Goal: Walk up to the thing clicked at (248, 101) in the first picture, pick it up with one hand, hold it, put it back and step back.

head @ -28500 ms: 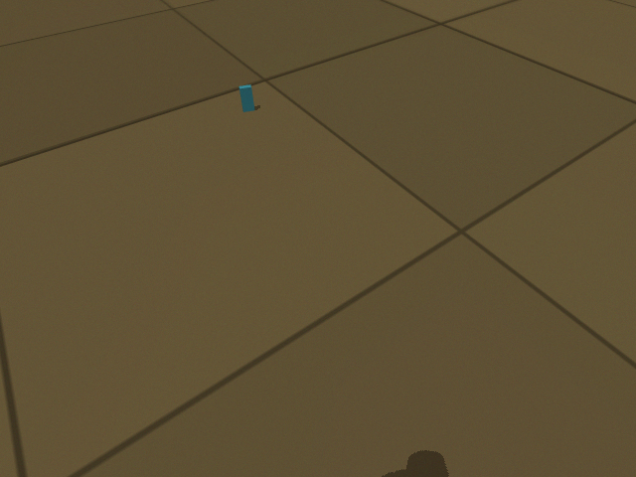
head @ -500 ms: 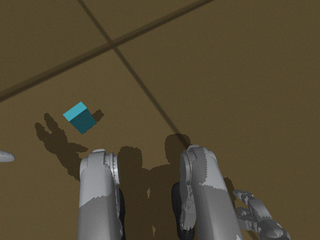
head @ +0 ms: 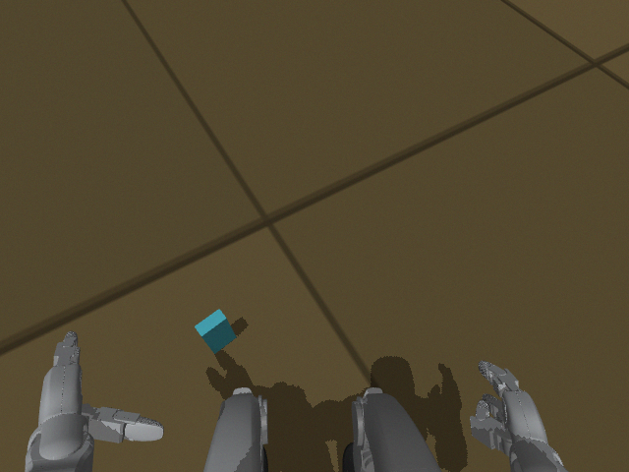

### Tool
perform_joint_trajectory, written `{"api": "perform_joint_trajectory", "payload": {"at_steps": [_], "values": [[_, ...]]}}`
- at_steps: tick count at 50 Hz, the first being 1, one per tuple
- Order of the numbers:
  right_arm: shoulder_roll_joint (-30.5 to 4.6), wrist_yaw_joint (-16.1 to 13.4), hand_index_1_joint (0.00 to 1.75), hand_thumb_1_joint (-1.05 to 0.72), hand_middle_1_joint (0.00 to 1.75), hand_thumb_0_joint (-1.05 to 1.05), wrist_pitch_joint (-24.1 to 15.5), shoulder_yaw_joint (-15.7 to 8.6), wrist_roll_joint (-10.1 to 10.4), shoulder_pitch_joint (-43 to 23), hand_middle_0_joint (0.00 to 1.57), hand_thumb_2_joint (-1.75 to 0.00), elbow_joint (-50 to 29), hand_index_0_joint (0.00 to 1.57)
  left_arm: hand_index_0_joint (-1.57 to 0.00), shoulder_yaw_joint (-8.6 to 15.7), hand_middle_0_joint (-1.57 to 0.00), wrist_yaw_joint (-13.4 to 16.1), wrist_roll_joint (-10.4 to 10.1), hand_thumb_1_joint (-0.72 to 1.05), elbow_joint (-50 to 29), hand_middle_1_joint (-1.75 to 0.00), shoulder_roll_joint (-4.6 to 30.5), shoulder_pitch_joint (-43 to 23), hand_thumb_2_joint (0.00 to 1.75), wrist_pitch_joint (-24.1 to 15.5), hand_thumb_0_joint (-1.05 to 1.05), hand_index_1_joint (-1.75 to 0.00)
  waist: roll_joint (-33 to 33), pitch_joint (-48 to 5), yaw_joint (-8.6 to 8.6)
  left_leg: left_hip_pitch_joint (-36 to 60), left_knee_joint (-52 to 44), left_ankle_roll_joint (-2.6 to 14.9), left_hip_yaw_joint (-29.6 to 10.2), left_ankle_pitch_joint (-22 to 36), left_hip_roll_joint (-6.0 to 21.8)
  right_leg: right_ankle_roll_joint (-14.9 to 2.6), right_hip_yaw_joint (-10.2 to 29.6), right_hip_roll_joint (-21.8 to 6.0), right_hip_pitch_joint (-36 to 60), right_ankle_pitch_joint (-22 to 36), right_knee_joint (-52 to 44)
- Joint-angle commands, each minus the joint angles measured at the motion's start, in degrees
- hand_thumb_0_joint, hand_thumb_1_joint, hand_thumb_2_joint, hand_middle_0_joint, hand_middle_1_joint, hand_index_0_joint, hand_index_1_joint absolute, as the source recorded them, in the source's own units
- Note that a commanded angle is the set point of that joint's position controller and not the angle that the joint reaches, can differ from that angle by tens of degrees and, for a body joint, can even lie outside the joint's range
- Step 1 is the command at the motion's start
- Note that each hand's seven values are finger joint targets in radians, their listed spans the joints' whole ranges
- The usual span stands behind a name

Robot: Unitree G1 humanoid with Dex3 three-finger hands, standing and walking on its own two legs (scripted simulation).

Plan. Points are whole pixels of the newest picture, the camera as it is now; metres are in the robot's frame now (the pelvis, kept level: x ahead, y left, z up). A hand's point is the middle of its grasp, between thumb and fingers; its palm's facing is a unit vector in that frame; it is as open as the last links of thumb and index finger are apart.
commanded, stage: home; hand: left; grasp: from the side
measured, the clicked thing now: (216, 332) +0.44 +0.23 -0.54
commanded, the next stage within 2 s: none
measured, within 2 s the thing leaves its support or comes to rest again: neither
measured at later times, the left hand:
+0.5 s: hand (118, 417) +0.20 +0.20 +0.05, palm faces +0.14 -0.94 -0.30, open 17.6 cm
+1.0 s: hand (138, 422) +0.20 +0.18 +0.05, palm faces +0.13 -0.95 -0.29, open 17.7 cm
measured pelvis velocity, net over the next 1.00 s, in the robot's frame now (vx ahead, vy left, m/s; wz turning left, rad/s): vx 0.03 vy -0.01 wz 0.03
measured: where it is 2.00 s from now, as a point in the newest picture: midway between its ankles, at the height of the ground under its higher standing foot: outside the picture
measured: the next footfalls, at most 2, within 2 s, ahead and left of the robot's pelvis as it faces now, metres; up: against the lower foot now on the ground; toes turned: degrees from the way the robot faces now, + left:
none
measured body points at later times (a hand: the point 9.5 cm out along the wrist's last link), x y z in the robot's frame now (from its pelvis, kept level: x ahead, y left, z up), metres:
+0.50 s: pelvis +0.04 +0.01 +0.10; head +0.05 +0.01 +0.55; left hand +0.19 +0.25 +0.07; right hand +0.21 -0.22 +0.03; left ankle +0.05 +0.13 -0.59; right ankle +0.04 -0.12 -0.59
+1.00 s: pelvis +0.03 -0.01 +0.10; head +0.05 -0.01 +0.55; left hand +0.19 +0.23 +0.07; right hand +0.20 -0.24 +0.03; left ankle +0.05 +0.13 -0.59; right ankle +0.04 -0.12 -0.59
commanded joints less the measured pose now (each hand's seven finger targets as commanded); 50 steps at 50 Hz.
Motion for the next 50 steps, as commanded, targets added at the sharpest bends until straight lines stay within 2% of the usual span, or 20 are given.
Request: {"api": "perform_joint_trajectory", "payload": {"at_steps": [1,8,9,12,14,16,23,27,30,33,35,37,40,42,43,46,47,48,49,50], "values": [[-6.77,-1.91,0.3,-0.9,0.3,0.0,-2.82,-2.91,-0.32,4.21,0.2,-0.9,-6.13,0.2,-0.05,1.46,-0.05,1.87,0.33,-0.58,-12.39,-0.05,8.1,1.72,0.04,-0.04,0.0,-0.05,3.78,-18.04,-0.23,25.03,-17.78,2.07,1.85,15.28,-1.92,-0.52,1.86,0.47,20.45,16.47,-19.34],[-5.26,-3.69,0.3,-0.9,0.3,0.0,-4.14,-2.16,-0.76,4.94,0.2,-0.9,-8.36,0.2,-0.05,-3.79,-0.05,3.04,-0.36,-0.57,-21.51,-0.05,2.53,9.45,0.05,3.81,0.0,-0.05,6.53,-10.99,-0.43,35.86,-28.7,1.14,2.17,17.77,-1.89,-0.48,0.6,0.88,28.97,18.25,-27.72],[-5.08,-3.89,0.3,-0.9,0.3,0.0,-4.32,-2.14,-0.78,5.14,0.2,-0.9,-8.74,0.2,-0.04,-3.55,-0.05,3.14,-0.44,-0.59,-23.38,-0.05,2.72,11.23,0.03,4.22,0.0,-0.05,7.04,-10.35,0.36,37.22,-30.18,0.98,2.09,18.11,-1.8,-0.59,0.28,1.0,30.13,18.21,-28.55],[-4.42,-4.31,0.3,-0.9,0.3,0.0,-5.06,-1.76,-1.0,4.67,0.2,-0.9,-10.28,0.2,-0.04,-6.87,-0.05,3.05,-0.76,-0.59,-28.19,-0.05,-0.25,16.02,0.03,5.29,0.0,-0.05,5.24,-7.51,0.05,38.85,-32.64,1.16,1.73,18.61,-1.82,-0.39,-0.49,1.33,32.88,18.84,-31.13],[-4.29,-4.47,0.3,-0.9,0.3,0.0,-5.71,-1.59,-1.12,4.55,0.2,-0.9,-10.64,0.2,-0.05,-7.16,-0.05,3.01,-0.78,-0.57,-31.3,-0.05,-0.22,17.04,0.04,5.68,0.0,-0.05,4.51,-5.37,0.09,39.68,-34.47,1.16,1.37,17.63,-1.75,-0.41,-0.98,1.57,33.68,17.74,-32.35],[-4.02,-4.54,0.3,-0.9,0.3,0.0,-6.12,-1.53,-1.34,4.5,0.2,-0.9,-11.49,0.2,-0.05,-8.63,-0.05,2.42,-0.71,-0.57,-30.55,-0.05,-2.45,21.12,0.04,6.09,0.0,-0.05,2.1,-2.75,0.08,39.47,-35.75,1.33,1.23,16.54,-1.79,-0.37,-1.23,1.82,34.16,16.57,-34.0],[-4.12,-4.24,0.3,-0.9,0.3,0.0,-7.84,-1.57,-1.74,4.03,0.2,-0.9,-12.74,0.2,-0.05,-8.37,-0.05,0.81,-0.51,-0.58,-32.88,-0.05,-2.32,21.67,0.04,5.06,0.0,-0.05,-0.57,1.2,0.04,39.97,-37.53,1.37,1.99,15.03,-2.08,0.13,-0.61,1.67,35.16,14.88,-36.68],[-4.17,-4.12,0.3,-0.9,0.3,0.0,-8.62,-1.64,-2.28,4.52,0.2,-0.9,-12.45,0.2,-0.05,-8.11,-0.05,0.03,-0.22,-0.55,-33.1,-0.05,-2.25,19.02,0.05,4.24,0.0,-0.05,0.56,-1.73,-0.71,41.79,-36.82,1.37,2.3,16.9,-2.29,0.06,0.43,1.32,36.69,16.8,-36.58],[-3.95,-4.11,0.3,-0.9,0.3,0.0,-9.07,-1.43,-2.53,4.49,0.2,-0.9,-11.85,0.2,-0.05,-7.57,-0.05,0.01,-0.11,-0.56,-35.4,-0.05,-1.26,17.85,0.05,3.69,0.0,-0.05,2.51,-4.3,-0.07,43.33,-36.68,1.24,2.39,18.6,-2.42,-0.04,0.69,1.07,38.35,18.38,-36.48],[-3.91,-4.23,0.3,-0.9,0.3,0.0,-9.51,-1.3,-2.42,4.59,0.2,-0.9,-11.29,0.2,-0.05,-7.87,-0.05,0.08,-0.16,-0.58,-36.03,-0.05,-1.1,16.77,0.04,3.45,0.0,-0.05,3.74,-3.3,0.13,44.11,-37.39,1.03,2.56,18.15,-2.51,-0.09,0.68,1.05,38.11,18.06,-36.68],[-3.91,-4.12,0.3,-0.9,0.3,0.0,-9.7,-1.11,-2.47,3.56,0.2,-0.9,-11.34,0.2,-0.04,-9.11,-0.04,-0.18,-0.16,-0.59,-31.35,-0.05,-3.25,19.52,0.03,3.84,0.0,-0.05,2.26,-1.25,-0.1,43.27,-38.05,1.0,2.02,16.6,-2.32,-0.08,0.23,1.26,37.53,16.42,-37.17],[-3.96,-4.05,0.3,-0.9,0.3,0.0,-9.76,-1.09,-2.31,3.3,0.2,-0.9,-11.45,0.2,-0.04,-7.63,-0.04,-0.07,-0.32,-0.59,-33.16,-0.05,-1.4,18.27,0.03,3.65,0.0,-0.05,2.45,-0.77,0.66,42.42,-38.04,1.14,2.3,15.45,-2.64,0.09,0.33,0.99,37.74,15.63,-38.11],[-3.99,-4.02,0.3,-0.9,0.3,0.0,-9.65,-1.13,-2.25,3.4,0.2,-0.9,-11.36,0.2,-0.04,-7.28,-0.04,-0.35,-0.34,-0.6,-32.63,-0.05,-1.27,19.13,0.03,3.4,0.0,-0.05,1.34,-1.09,0.53,42.36,-37.7,1.28,2.72,15.79,-2.74,0.3,0.6,0.96,37.98,16.11,-38.48],[-3.8,-3.96,0.3,-0.9,0.3,0.0,-9.73,-1.04,-2.27,3.66,0.2,-0.9,-10.9,0.2,-0.04,-7.94,-0.04,-0.6,-0.36,-0.61,-29.75,-0.05,-2.52,21.44,0.02,3.43,0.0,-0.05,-0.39,-0.4,0.51,42.02,-37.07,1.42,2.83,17.16,-2.73,0.44,0.76,0.91,38.25,17.58,-38.46],[-4.02,-3.89,0.3,-0.9,0.3,0.0,-9.79,-1.36,-2.19,3.82,0.2,-0.9,-10.96,0.2,-0.04,-7.14,-0.04,-0.57,-0.48,-0.61,-32.45,-0.04,-1.44,20.35,0.02,3.22,0.0,-0.04,0.05,-1.36,1.04,42.38,-36.8,1.44,3.14,18.68,-2.82,0.47,0.92,0.73,39.03,19.27,-38.35],[-3.84,-3.57,0.3,-0.9,0.3,0.0,-9.78,-1.27,-2.2,3.47,0.2,-0.9,-11.04,0.2,-0.05,-7.93,-0.05,-0.94,-0.46,-0.59,-29.81,-0.05,-2.71,21.62,0.04,3.32,0.0,-0.05,-0.02,-1.01,0.63,42.14,-36.69,1.5,3.21,18.06,-2.88,0.56,1.08,0.76,38.82,18.94,-38.33],[-4.22,-3.67,0.3,-0.9,0.3,0.0,-9.76,-1.64,-2.21,3.98,0.2,-0.9,-10.87,0.2,-0.05,-6.99,-0.05,-0.71,-0.45,-0.58,-33.44,-0.05,-1.13,18.91,0.04,2.87,0.0,-0.05,1.35,-3.1,0.61,43.04,-36.34,1.48,3.43,19.5,-2.91,0.55,1.32,0.59,39.35,20.62,-38.18],[-4.04,-3.63,0.3,-0.9,0.3,0.0,-9.75,-1.39,-2.16,3.61,0.2,-0.9,-10.61,0.2,-0.04,-7.76,-0.04,-0.94,-0.41,-0.61,-29.01,-0.05,-2.75,21.46,0.02,3.13,0.0,-0.05,-0.59,-1.23,0.41,42.41,-36.5,1.55,3.32,18.48,-2.86,0.63,1.26,0.71,38.71,19.5,-38.32],[-4.05,-3.61,0.3,-0.9,0.3,0.0,-9.76,-1.55,-2.08,3.68,0.2,-0.9,-10.91,0.2,-0.04,-6.93,-0.04,-0.87,-0.52,-0.6,-32.69,-0.05,-1.18,19.41,0.02,2.82,0.0,-0.05,0.82,-2.06,0.86,42.54,-36.47,1.55,3.46,18.38,-2.92,0.6,1.41,0.58,38.72,19.5,-38.4],[-4.03,-3.6,0.3,-0.9,0.3,0.0,-9.8,-1.45,-2.18,3.54,0.2,-0.9,-10.93,0.2,-0.04,-7.88,-0.04,-0.99,-0.46,-0.59,-29.59,-0.05,-2.69,21.04,0.03,3.03,0.0,-0.05,-0.25,-1.48,0.25,42.25,-36.52,1.56,3.33,17.76,-2.9,0.67,1.31,0.74,38.49,18.86,-38.32]]}}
